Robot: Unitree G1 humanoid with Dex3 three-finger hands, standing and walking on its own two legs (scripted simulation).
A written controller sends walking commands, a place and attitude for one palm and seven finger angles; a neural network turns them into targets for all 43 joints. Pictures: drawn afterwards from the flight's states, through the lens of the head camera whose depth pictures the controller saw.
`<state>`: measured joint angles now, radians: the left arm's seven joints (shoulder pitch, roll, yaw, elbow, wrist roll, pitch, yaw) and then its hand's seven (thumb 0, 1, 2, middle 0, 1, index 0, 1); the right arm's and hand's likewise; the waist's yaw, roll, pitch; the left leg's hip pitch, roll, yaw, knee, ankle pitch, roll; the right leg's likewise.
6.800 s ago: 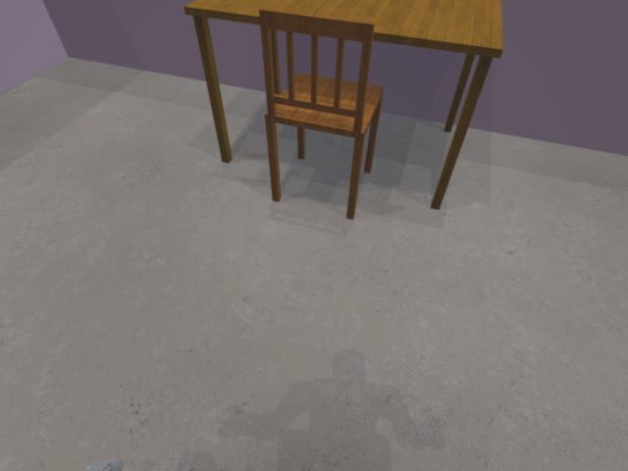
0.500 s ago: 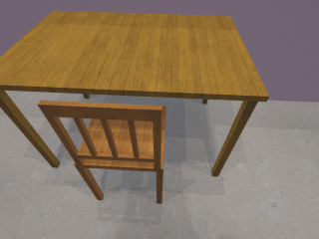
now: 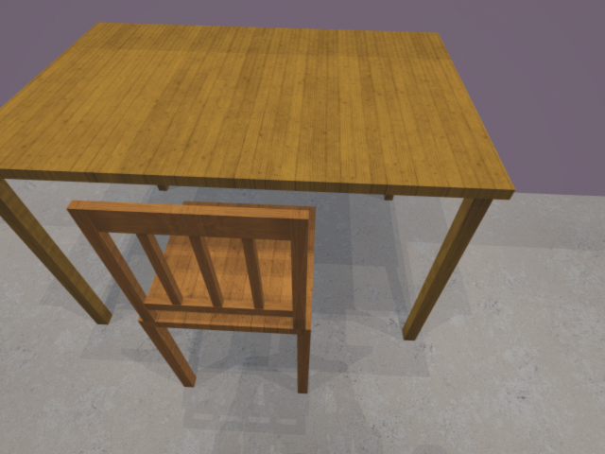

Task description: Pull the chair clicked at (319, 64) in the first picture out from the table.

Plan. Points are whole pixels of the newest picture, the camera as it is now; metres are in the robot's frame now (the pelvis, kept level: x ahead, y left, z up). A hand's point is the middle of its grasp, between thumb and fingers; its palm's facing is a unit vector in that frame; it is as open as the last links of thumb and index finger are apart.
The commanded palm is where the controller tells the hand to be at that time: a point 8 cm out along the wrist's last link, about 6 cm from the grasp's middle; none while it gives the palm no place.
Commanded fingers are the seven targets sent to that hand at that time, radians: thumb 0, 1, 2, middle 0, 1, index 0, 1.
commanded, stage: come to a stop and stand still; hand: left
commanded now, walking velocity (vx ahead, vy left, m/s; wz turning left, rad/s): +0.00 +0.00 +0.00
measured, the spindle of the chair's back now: (208, 272) +0.44 +0.21 -0.11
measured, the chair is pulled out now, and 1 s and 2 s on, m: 0.00 0.00 0.00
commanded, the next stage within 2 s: look again from close up in 0.04 s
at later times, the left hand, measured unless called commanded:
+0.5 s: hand out of the picture +0.01 +0.21 -0.18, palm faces +0.01 -0.97 -0.23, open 7.4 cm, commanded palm none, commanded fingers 0.00 0.90 0.90 -0.20 -0.30 -0.20 -0.30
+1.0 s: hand out of the picture -0.02 +0.22 -0.18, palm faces +0.05 -0.98 -0.21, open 7.4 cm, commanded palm +0.07 +0.27 -0.07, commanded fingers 0.00 0.83 0.87 -0.19 -0.29 -0.19 -0.29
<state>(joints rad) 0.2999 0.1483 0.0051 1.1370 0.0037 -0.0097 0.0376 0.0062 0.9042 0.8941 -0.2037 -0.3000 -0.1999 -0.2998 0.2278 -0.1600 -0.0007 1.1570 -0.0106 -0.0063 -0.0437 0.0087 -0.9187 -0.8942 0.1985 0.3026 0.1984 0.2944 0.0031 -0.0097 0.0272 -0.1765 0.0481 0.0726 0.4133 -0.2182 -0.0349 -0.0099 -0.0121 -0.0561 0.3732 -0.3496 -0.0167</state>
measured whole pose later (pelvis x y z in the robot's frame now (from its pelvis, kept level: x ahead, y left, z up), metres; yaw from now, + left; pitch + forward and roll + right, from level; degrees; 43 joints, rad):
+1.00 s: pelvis -0.03 +0.04 -0.01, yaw -1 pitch +0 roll +0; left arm 0.36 0.19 0.00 0.93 -0.02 0.05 0.04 0.01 0.90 0.89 -0.20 -0.30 -0.20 -0.30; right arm 0.23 -0.18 0.01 1.05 0.00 -0.02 -0.02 0.01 -0.90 -0.89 0.20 0.30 0.20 0.29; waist 0.00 -0.01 0.04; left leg -0.28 0.02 0.08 0.52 -0.24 0.02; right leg -0.11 -0.05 -0.03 0.47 -0.35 0.03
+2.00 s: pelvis -0.08 +0.03 -0.10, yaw +0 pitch +16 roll -3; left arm 0.37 0.23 0.20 0.05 -0.29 -0.42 -0.29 0.01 -0.12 0.46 -0.10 -0.14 -0.10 -0.14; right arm 0.24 -0.24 -0.04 0.60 0.02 -0.21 -0.07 0.02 -0.90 -0.89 0.20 0.30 0.20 0.30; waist -0.01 0.04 -0.15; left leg -1.04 0.07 0.00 1.18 -0.42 0.01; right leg -0.85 -0.01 -0.07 1.18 -0.60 0.00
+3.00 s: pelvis -0.08 +0.03 -0.09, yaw +1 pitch +14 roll -3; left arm 0.30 0.26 0.21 0.08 -0.29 -0.39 -0.28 -0.01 -0.50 0.30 -0.07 -0.08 -0.06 -0.08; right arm 0.23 -0.23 0.00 0.57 0.03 -0.18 -0.06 0.02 -0.90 -0.89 0.20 0.30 0.20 0.30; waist -0.03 0.05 -0.15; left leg -0.97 0.06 -0.02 1.12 -0.40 0.01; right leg -0.77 -0.01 -0.08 1.10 -0.57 0.00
